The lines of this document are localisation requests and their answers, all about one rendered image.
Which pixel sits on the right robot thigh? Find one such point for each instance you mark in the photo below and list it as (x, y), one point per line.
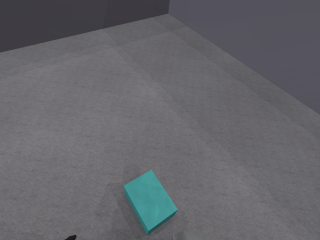
(186, 235)

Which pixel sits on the carton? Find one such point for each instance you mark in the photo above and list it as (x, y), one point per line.
(150, 202)

